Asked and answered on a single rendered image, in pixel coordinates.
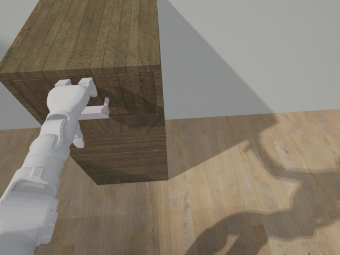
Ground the robot left hand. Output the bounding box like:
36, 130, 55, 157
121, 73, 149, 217
47, 78, 97, 148

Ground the handle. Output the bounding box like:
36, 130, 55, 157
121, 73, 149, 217
77, 97, 109, 120

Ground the left robot upper arm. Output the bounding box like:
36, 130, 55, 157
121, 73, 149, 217
0, 191, 59, 255

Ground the cabinet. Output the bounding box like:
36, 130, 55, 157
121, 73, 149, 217
0, 0, 168, 185

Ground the left robot forearm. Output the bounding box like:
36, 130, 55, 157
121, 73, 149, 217
0, 110, 78, 208

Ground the drawer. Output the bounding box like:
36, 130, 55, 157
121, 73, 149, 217
10, 72, 157, 120

